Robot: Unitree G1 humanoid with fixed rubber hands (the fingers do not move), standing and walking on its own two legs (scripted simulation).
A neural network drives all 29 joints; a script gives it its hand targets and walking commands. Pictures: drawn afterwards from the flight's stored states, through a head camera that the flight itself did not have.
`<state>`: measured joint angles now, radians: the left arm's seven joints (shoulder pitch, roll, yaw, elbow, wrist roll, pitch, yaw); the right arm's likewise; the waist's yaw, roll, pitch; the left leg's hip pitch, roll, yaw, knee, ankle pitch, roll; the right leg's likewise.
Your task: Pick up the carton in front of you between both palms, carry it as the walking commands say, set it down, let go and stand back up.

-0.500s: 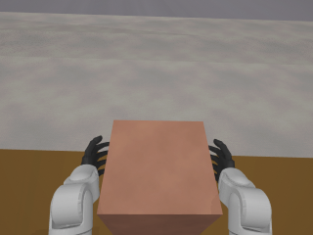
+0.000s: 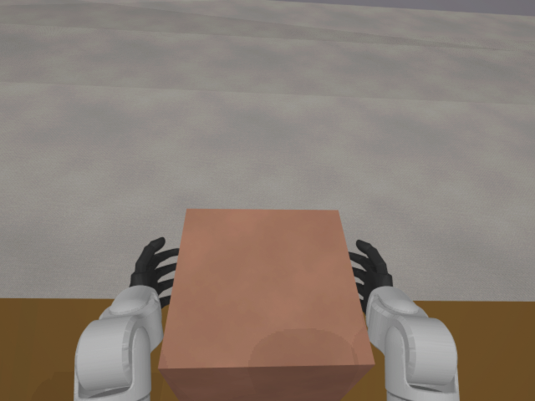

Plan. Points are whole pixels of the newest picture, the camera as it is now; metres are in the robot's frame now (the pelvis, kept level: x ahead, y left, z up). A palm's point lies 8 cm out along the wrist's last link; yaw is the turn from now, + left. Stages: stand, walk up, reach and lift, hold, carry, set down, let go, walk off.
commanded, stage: carry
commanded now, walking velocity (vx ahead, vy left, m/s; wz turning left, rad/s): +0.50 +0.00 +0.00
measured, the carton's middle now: (261, 317) +0.25 +0.00 +0.00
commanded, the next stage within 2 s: none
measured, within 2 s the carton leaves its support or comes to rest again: neither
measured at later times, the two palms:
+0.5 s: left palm (186, 112) +0.65 +0.14 +0.08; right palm (326, 111) +0.68 -0.15 +0.08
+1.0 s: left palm (196, 42) +1.02 +0.16 +0.07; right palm (302, 48) +1.00 -0.14 +0.07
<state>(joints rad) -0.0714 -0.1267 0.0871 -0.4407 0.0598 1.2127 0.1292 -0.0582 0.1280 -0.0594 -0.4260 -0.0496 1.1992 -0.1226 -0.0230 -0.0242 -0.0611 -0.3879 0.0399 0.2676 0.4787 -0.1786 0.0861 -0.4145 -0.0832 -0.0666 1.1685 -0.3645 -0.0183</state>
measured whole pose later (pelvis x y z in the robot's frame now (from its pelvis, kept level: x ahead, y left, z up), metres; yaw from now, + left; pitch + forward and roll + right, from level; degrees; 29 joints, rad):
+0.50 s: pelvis +0.32 -0.04 -0.01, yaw +3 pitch +4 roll +1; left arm -0.51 -0.08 0.21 -0.06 0.04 1.12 0.16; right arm -0.51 0.06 -0.21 -0.09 -0.03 1.16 -0.15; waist 0.04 0.02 0.02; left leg -0.44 0.02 0.02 1.29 -0.42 0.05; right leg -0.48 -0.01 -0.20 0.62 -0.22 -0.11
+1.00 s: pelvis +0.67 +0.01 -0.02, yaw +1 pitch +5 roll +0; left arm -0.49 -0.08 0.25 -0.14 0.02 1.13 0.16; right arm -0.47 0.13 -0.22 -0.14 -0.06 1.11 -0.15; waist -0.05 -0.01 0.04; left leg -0.37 -0.04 0.13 0.51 0.09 0.15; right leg -0.42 0.01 -0.02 1.21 -0.46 -0.02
